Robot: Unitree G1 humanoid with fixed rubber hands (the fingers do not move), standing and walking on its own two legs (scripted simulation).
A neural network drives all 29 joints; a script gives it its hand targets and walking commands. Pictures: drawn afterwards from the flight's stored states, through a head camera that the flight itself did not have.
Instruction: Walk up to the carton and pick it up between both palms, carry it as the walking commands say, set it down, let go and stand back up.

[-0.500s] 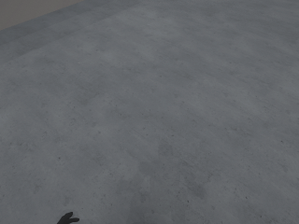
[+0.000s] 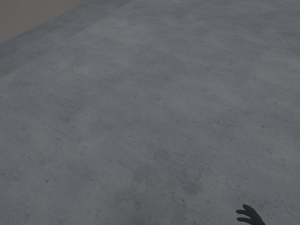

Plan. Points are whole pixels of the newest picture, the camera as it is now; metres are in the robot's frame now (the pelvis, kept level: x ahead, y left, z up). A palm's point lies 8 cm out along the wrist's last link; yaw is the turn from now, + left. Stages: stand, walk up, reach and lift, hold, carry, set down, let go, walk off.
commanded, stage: walk up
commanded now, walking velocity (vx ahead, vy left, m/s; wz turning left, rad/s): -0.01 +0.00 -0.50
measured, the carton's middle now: out of the picture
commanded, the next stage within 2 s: none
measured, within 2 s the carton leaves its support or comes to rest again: neither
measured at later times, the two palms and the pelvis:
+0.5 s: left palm (92, 204) +0.21 +0.21 -0.10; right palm out of the picture -0.07 -0.26 -0.13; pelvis -0.02 +0.01 +0.00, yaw -17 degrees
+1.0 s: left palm out of the picture +0.13 +0.14 -0.09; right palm out of the picture +0.08 -0.40 -0.15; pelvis +0.10 -0.13 +0.00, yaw -33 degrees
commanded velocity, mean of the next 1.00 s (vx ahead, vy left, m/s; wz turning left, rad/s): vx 0.22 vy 0.05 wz -0.49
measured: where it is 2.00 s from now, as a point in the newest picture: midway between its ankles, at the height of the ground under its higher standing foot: (222, 180)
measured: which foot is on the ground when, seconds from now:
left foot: up 0.00-0.04, down 0.06-0.62, up 0.64-1.00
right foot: down 0.00-0.08, up 0.10-0.60, down 0.62-1.00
